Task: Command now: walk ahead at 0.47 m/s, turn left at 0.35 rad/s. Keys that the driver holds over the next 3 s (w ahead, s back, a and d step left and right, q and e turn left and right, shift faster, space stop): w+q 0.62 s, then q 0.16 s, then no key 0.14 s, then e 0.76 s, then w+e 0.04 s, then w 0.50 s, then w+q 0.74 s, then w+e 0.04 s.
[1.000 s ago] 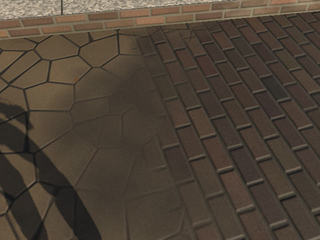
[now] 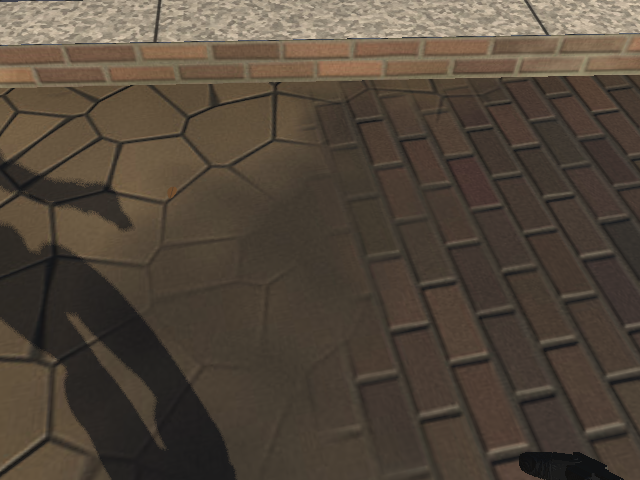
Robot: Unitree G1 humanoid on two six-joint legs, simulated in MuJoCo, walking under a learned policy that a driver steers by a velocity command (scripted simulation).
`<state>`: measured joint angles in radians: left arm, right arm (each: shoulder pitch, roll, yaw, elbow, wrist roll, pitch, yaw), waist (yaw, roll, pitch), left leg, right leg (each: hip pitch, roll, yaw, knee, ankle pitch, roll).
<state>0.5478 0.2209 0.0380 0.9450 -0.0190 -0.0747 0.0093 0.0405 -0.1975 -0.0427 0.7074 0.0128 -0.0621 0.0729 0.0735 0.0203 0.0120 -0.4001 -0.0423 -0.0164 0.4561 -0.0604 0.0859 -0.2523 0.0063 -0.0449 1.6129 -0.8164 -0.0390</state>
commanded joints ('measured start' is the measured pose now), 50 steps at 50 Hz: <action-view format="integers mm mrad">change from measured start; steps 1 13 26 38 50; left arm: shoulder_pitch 11 -480 -339 -285 -241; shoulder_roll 87 68 103 215 153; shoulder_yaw -6 17 53 86 45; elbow -183 -318 -247 -154 -124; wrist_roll -33 8 28 -4 14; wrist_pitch -70 -12 -29 -1 63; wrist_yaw -27 30 1 30 28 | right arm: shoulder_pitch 436 258 215 -18 46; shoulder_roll -250 -185 -142 -101 -116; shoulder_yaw -81 -59 -56 -46 -25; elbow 107 70 -4 -129 -53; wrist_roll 4 27 6 -3 -38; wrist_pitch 18 8 33 40 29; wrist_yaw -25 -105 -85 -29 -58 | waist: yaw -164 -106 -61 -33 -32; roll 169 51 -144 -130 59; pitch -362 -42 -8 -1 -176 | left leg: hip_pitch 928 -39 -408 -186 114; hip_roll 396 124 99 80 247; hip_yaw -623 -385 -109 22 -170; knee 2 -178 704 204 -138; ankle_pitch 110 -190 -177 66 361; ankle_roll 391 173 -67 -65 176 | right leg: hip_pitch -860 -193 141 163 -191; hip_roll -47 -34 -252 -265 -132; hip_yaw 157 137 302 -63 98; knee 312 -968 -1422 -1335 -476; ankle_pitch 173 838 615 1095 413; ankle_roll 29 134 -99 -72 103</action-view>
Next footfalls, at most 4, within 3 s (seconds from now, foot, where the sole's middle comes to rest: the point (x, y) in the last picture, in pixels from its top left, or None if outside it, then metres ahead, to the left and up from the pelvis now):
0.36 right None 0.33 -0.12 -0.77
0.86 left None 0.44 0.22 -0.77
1.36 right None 0.48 -0.01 -0.77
1.84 left None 0.46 0.21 -0.77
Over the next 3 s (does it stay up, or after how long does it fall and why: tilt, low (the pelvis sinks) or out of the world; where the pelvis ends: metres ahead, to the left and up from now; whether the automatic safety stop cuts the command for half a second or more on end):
stays up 0.97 0.18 0.01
